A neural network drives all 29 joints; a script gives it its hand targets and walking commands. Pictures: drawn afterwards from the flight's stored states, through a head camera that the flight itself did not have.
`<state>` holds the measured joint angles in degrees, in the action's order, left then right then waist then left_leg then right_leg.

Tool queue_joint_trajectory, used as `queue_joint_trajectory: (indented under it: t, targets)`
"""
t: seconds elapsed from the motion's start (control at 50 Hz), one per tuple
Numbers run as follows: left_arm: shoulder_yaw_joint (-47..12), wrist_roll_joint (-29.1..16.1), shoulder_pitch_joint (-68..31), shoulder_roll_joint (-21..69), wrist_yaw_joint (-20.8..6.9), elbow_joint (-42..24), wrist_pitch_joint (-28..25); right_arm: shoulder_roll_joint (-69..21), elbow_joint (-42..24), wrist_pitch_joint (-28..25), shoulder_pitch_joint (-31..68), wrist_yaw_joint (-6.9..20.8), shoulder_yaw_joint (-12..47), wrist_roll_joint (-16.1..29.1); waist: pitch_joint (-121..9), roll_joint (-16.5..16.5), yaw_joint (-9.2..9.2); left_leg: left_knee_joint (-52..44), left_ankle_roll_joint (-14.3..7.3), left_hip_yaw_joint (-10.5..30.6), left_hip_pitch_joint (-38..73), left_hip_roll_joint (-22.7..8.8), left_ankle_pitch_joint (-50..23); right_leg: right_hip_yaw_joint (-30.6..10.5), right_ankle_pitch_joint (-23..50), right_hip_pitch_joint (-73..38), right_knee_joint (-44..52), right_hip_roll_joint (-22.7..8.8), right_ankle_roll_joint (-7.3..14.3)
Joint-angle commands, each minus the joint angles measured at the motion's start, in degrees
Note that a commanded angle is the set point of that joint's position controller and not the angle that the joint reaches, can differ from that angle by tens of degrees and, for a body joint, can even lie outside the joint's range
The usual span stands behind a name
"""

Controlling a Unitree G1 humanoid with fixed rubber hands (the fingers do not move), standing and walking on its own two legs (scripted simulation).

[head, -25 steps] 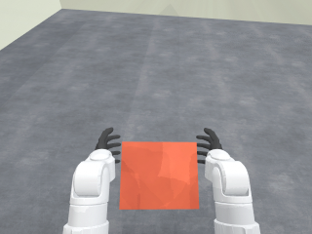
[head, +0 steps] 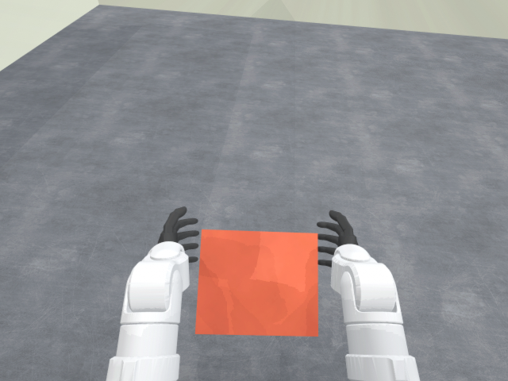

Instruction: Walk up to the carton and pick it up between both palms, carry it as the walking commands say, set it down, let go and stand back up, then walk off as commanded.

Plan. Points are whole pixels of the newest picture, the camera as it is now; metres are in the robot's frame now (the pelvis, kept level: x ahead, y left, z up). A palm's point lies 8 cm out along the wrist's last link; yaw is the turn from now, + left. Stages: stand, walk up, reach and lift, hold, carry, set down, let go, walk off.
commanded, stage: carry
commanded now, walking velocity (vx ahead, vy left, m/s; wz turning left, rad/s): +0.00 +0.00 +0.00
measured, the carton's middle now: (255, 275) +0.32 +0.00 -0.05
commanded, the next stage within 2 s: none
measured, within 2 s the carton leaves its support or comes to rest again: neither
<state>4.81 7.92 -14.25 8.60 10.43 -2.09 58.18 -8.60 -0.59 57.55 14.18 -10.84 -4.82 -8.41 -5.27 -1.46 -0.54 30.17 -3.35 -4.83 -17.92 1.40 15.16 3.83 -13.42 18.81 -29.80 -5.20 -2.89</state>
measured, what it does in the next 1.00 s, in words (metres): stands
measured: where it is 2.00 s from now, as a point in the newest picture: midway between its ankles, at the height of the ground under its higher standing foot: outside the picture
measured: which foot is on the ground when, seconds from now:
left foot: down 0.00-1.00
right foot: down 0.00-1.00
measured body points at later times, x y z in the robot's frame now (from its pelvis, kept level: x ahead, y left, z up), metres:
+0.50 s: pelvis +0.02 +0.00 +0.00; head +0.01 +0.01 +0.45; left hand +0.32 +0.14 +0.05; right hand +0.31 -0.14 +0.04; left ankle +0.01 +0.08 -0.73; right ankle +0.02 -0.15 -0.73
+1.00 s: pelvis +0.02 -0.01 +0.00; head +0.01 +0.00 +0.45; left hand +0.32 +0.13 +0.05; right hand +0.32 -0.15 +0.04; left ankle +0.01 +0.08 -0.73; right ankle +0.02 -0.15 -0.73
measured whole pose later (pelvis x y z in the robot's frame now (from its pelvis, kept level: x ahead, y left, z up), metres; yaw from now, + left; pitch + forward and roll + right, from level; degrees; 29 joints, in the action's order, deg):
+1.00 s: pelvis +0.02 -0.01 +0.00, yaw +0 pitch +2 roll +0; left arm 4.9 8.4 -12.2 8.2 8.5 1.9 50.7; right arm -8.1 2.5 51.2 11.5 -9.3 -4.3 -8.5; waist -4.5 -0.6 -0.1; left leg 31.1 -2.3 -4.6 -15.4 0.0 17.8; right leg 4.2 -15.7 16.1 -30.2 -3.9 -1.9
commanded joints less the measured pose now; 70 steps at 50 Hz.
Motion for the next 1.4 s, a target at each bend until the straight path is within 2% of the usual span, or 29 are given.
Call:
queue_joint_trajectory:
  t: [0.0, 0.18, 0.56, 1.1, 1.22, 1.38]
  targets:
    - [-25.9, -15.7, -22.4, 51.6, -12.3, -6.8, -4.3, -52.4, -7.1, -4.0, 21.6, 12.0, 24.8, 15.0, -17.3, 2.3, 0.18, -4.6, -0.6, 6.9, 7.1, -9.8, -21.6, -2.8, 8.0, -7.7, 1.1, -4.0, 2.3]
    - [-27.0, -15.2, -21.2, 51.6, -13.1, -6.2, -6.6, -52.1, -7.3, -6.3, 21.0, 12.7, 26.3, 14.7, -17.1, 2.3, 0.29, -4.0, -0.8, 6.6, 8.3, -9.7, -23.6, -2.1, 9.2, -8.7, 0.5, -3.9, 2.4]
    - [-26.3, -14.2, -20.6, 50.2, -13.8, -3.6, -9.1, -50.2, -5.8, -9.0, 21.4, 13.3, 26.4, 14.2, -15.8, 1.8, 0.41, -3.6, -0.9, 5.9, 7.5, -9.2, -20.1, -2.3, 11.4, -9.9, 0.8, -3.4, 3.4]
    - [-26.1, -13.9, -20.3, 49.8, -13.8, -3.2, -10.0, -49.5, -5.5, -9.8, 21.5, 13.4, 26.4, 14.0, -15.9, 1.5, 0.46, -3.3, -0.7, 5.0, 6.9, -9.2, -18.0, -2.8, 13.8, -10.4, 1.4, -3.4, 4.1]
    - [-28.5, -15.1, -19.9, 51.8, -13.8, -6.0, -8.9, -51.3, -8.5, -8.7, 21.0, 13.4, 28.6, 15.2, -16.2, 1.7, 0.5, -3.3, -0.7, 5.1, 7.1, -9.4, -18.7, -2.8, 14.0, -10.4, 1.3, -3.2, 4.1]
    - [-30.2, -14.6, -20.0, 54.5, -15.5, -3.9, -7.8, -53.8, -6.5, -7.6, 21.6, 15.1, 30.2, 14.9, -15.4, 1.9, 0.6, -3.6, -0.6, 5.3, 6.3, -9.5, -17.9, -3.4, 12.7, -10.1, 1.9, -3.2, 4.1]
